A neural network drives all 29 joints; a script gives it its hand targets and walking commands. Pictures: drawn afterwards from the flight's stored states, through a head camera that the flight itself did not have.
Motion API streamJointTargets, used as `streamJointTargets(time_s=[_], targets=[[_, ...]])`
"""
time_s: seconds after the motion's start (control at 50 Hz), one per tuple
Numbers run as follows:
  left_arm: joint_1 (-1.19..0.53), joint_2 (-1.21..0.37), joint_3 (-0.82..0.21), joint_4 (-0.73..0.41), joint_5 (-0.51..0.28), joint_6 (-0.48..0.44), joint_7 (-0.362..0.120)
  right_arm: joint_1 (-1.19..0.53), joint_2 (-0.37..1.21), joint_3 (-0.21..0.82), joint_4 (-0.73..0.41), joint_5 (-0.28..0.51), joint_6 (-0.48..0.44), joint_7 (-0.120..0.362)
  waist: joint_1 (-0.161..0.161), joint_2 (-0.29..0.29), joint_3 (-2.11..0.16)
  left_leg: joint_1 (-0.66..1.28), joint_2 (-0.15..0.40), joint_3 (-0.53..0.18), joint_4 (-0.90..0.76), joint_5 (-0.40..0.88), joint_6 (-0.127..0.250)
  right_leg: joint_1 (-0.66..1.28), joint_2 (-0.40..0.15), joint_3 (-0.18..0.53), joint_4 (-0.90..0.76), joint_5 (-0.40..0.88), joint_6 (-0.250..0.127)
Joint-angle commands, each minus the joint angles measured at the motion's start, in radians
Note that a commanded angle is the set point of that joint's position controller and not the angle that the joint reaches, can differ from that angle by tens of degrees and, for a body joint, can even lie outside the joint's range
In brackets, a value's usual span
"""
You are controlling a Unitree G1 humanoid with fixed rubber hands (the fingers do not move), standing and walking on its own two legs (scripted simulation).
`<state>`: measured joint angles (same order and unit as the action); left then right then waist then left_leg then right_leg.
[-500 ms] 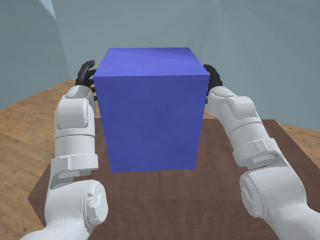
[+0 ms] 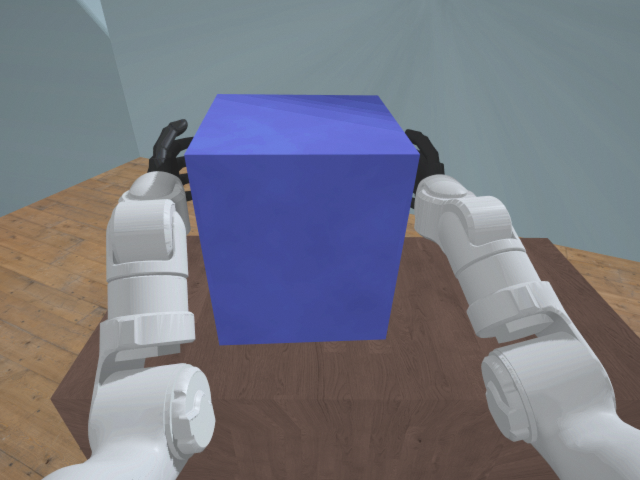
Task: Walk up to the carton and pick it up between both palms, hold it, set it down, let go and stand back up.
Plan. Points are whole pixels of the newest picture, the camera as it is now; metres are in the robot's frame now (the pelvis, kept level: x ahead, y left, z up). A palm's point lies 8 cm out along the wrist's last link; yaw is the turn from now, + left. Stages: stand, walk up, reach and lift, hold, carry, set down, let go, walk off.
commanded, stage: hold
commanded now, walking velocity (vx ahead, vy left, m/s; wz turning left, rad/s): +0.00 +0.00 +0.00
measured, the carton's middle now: (301, 216) +0.39 +0.01 +0.23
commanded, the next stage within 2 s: set down in 1.92 s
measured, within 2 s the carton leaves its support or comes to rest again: neither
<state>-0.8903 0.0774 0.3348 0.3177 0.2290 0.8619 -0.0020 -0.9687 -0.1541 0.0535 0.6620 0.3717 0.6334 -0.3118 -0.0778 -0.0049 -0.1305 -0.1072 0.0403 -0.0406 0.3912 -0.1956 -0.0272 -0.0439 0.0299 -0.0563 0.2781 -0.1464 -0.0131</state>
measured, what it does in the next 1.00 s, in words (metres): stands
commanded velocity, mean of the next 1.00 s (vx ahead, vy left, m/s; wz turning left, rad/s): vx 0.00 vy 0.00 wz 0.00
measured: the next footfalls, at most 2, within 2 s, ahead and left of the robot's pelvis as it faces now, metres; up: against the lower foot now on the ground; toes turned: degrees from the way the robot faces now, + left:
none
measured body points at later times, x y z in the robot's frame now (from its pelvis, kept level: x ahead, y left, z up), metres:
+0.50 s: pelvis -0.01 +0.00 +0.00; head -0.09 +0.02 +0.44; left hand +0.38 +0.17 +0.29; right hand +0.38 -0.14 +0.28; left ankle +0.02 +0.13 -0.75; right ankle +0.01 -0.11 -0.75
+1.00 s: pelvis +0.00 +0.00 +0.00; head -0.09 +0.02 +0.44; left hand +0.38 +0.16 +0.29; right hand +0.38 -0.14 +0.27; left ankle +0.02 +0.13 -0.75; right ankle +0.01 -0.11 -0.75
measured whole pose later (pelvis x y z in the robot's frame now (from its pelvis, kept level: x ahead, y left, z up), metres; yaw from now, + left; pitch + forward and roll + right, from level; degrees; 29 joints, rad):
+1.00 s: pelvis +0.00 +0.00 +0.00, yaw +0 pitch -5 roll -1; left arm -0.89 0.08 0.33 0.32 0.23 0.86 0.00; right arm -0.98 -0.15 0.04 0.67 0.37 0.64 -0.31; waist -0.08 -0.01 -0.13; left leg -0.11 0.04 -0.04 0.39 -0.19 -0.03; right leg -0.05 0.03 -0.05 0.28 -0.15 -0.01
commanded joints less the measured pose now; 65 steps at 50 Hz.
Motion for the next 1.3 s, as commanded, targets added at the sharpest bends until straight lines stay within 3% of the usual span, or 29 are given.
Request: streamJointTargets(time_s=[0.0, 0.04, 0.16, 0.22, 0.24, 0.3, 0.32, 0.38, 0.46, 0.48, 0.58, 0.7, 0.74, 0.82, 0.86, 0.9, 0.96, 1.02, 1.12, 1.14, 1.18, 1.22, 1.28], targets=[[-0.703, -0.642, -0.415, -0.111, -0.178, -0.067, -0.143, -0.896, 0.671, 0.214, -0.430, 0.175, -0.072, 0.145, 0.002, 0.048, -0.392, 0.107, -0.086, 0.023, -0.020, 0.310, -0.018, 0.100, 0.060, 0.034, -0.017, 0.197, 0.055], [-0.728, -0.663, -0.443, -0.127, -0.192, -0.068, -0.144, -0.902, 0.671, 0.208, -0.419, 0.176, -0.074, 0.147, -0.014, 0.079, -0.398, 0.105, -0.082, 0.021, -0.025, 0.307, -0.028, 0.106, 0.061, 0.037, -0.014, 0.195, 0.049], [-0.758, -0.671, -0.464, -0.167, -0.215, -0.081, -0.128, -0.903, 0.686, 0.215, -0.428, 0.178, -0.071, 0.155, -0.012, 0.071, -0.439, 0.107, -0.079, 0.012, -0.021, 0.314, -0.026, 0.102, 0.061, 0.036, -0.007, 0.190, 0.050], [-0.744, -0.656, -0.417, -0.107, -0.188, -0.074, -0.128, -0.923, 0.683, 0.203, -0.402, 0.161, -0.069, 0.163, 0.016, 0.043, -0.395, 0.081, -0.078, 0.018, -0.042, 0.262, -0.012, 0.093, 0.060, 0.033, -0.018, 0.142, 0.050], [-0.759, -0.659, -0.436, -0.116, -0.192, -0.077, -0.129, -0.907, 0.675, 0.185, -0.375, 0.151, -0.070, 0.166, -0.002, 0.062, -0.389, 0.077, -0.074, 0.020, -0.050, 0.250, -0.020, 0.084, 0.063, 0.033, -0.018, 0.127, 0.045], [-0.735, -0.639, -0.383, -0.045, -0.168, -0.072, -0.140, -0.926, 0.674, 0.177, -0.337, 0.136, -0.073, 0.169, 0.018, 0.021, -0.345, 0.056, -0.075, 0.025, -0.060, 0.206, 0.001, 0.090, 0.056, 0.040, -0.026, 0.107, 0.049], [-0.739, -0.642, -0.383, -0.029, -0.165, -0.071, -0.143, -0.944, 0.672, 0.175, -0.344, 0.135, -0.078, 0.167, 0.020, 0.033, -0.342, 0.044, -0.078, 0.027, -0.061, 0.196, 0.001, 0.093, 0.053, 0.040, -0.025, 0.097, 0.048], [-0.776, -0.651, -0.422, -0.099, -0.202, -0.085, -0.135, -0.967, 0.694, 0.204, -0.406, 0.169, -0.084, 0.157, 0.005, 0.052, -0.464, 0.097, -0.085, 0.022, -0.021, 0.288, -0.009, 0.122, 0.058, 0.038, -0.007, 0.186, 0.052], [-0.776, -0.669, -0.428, -0.084, -0.197, -0.084, -0.133, -0.905, 0.661, 0.155, -0.332, 0.137, -0.078, 0.164, -0.019, 0.088, -0.378, 0.064, -0.074, 0.022, -0.053, 0.225, -0.022, 0.086, 0.057, 0.039, -0.020, 0.112, 0.037], [-0.772, -0.667, -0.422, -0.077, -0.195, -0.085, -0.133, -0.925, 0.667, 0.162, -0.344, 0.138, -0.082, 0.165, -0.007, 0.079, -0.393, 0.065, -0.077, 0.023, -0.050, 0.218, -0.019, 0.089, 0.056, 0.037, -0.020, 0.110, 0.041], [-0.792, -0.657, -0.405, -0.031, -0.192, -0.093, -0.134, -0.941, 0.673, 0.144, -0.299, 0.126, -0.081, 0.171, -0.007, 0.071, -0.362, 0.030, -0.074, 0.019, -0.066, 0.175, -0.011, 0.077, 0.055, 0.038, -0.023, 0.073, 0.043], [-0.759, -0.654, -0.416, -0.103, -0.206, -0.099, -0.126, -0.954, 0.711, 0.223, -0.423, 0.181, -0.088, 0.153, 0.013, 0.039, -0.491, 0.102, -0.090, 0.016, -0.011, 0.339, -0.010, 0.137, 0.060, 0.042, -0.004, 0.235, 0.064], [-0.761, -0.656, -0.433, -0.131, -0.212, -0.095, -0.121, -0.937, 0.698, 0.226, -0.433, 0.192, -0.082, 0.149, 0.000, 0.054, -0.475, 0.116, -0.091, 0.013, 0.000, 0.371, -0.019, 0.122, 0.062, 0.041, -0.004, 0.254, 0.063], [-0.705, -0.644, -0.406, -0.066, -0.183, -0.069, -0.139, -0.900, 0.660, 0.187, -0.383, 0.164, -0.069, 0.150, -0.001, 0.047, -0.362, 0.079, -0.081, 0.020, -0.036, 0.261, -0.009, 0.084, 0.055, 0.042, -0.029, 0.150, 0.052], [-0.711, -0.640, -0.401, -0.082, -0.181, -0.071, -0.142, -0.924, 0.676, 0.202, -0.415, 0.167, -0.073, 0.149, 0.009, 0.036, -0.398, 0.081, -0.087, 0.021, -0.028, 0.285, -0.005, 0.111, 0.053, 0.045, -0.017, 0.193, 0.057], [-0.762, -0.647, -0.432, -0.147, -0.205, -0.084, -0.136, -0.921, 0.695, 0.210, -0.422, 0.178, -0.072, 0.148, -0.006, 0.046, -0.434, 0.104, -0.086, 0.017, -0.016, 0.331, -0.019, 0.116, 0.062, 0.039, -0.008, 0.227, 0.058], [-0.749, -0.654, -0.440, -0.139, -0.200, -0.077, -0.136, -0.894, 0.677, 0.199, -0.405, 0.173, -0.066, 0.148, -0.020, 0.073, -0.410, 0.111, -0.083, 0.015, -0.019, 0.314, -0.027, 0.100, 0.060, 0.040, -0.012, 0.203, 0.053], [-0.754, -0.664, -0.456, -0.160, -0.209, -0.073, -0.132, -0.919, 0.679, 0.213, -0.444, 0.188, -0.073, 0.149, -0.011, 0.088, -0.447, 0.103, -0.086, 0.019, -0.009, 0.319, -0.027, 0.103, 0.057, 0.041, -0.007, 0.201, 0.051], [-0.705, -0.648, -0.422, -0.095, -0.186, -0.069, -0.138, -0.894, 0.668, 0.189, -0.413, 0.153, -0.065, 0.150, -0.007, 0.046, -0.380, 0.079, -0.084, 0.022, -0.036, 0.258, -0.013, 0.098, 0.053, 0.045, -0.022, 0.170, 0.053], [-0.718, -0.639, -0.409, -0.103, -0.177, -0.071, -0.139, -0.900, 0.676, 0.192, -0.405, 0.152, -0.065, 0.153, 0.006, 0.039, -0.381, 0.072, -0.083, 0.024, -0.041, 0.250, -0.011, 0.106, 0.055, 0.040, -0.019, 0.158, 0.055], [-0.750, -0.657, -0.426, -0.105, -0.185, -0.074, -0.138, -0.910, 0.658, 0.174, -0.378, 0.145, -0.067, 0.158, -0.010, 0.069, -0.364, 0.080, -0.074, 0.020, -0.042, 0.243, -0.023, 0.087, 0.063, 0.034, -0.016, 0.129, 0.044], [-0.730, -0.653, -0.415, -0.081, -0.178, -0.073, -0.138, -0.919, 0.669, 0.179, -0.382, 0.140, -0.072, 0.163, 0.004, 0.052, -0.361, 0.088, -0.076, 0.022, -0.040, 0.254, -0.015, 0.078, 0.061, 0.033, -0.023, 0.133, 0.046], [-0.729, -0.663, -0.427, -0.098, -0.187, -0.073, -0.139, -0.918, 0.661, 0.192, -0.394, 0.157, -0.075, 0.158, -0.004, 0.062, -0.398, 0.096, -0.075, 0.020, -0.029, 0.301, -0.024, 0.106, 0.064, 0.041, -0.014, 0.188, 0.042]])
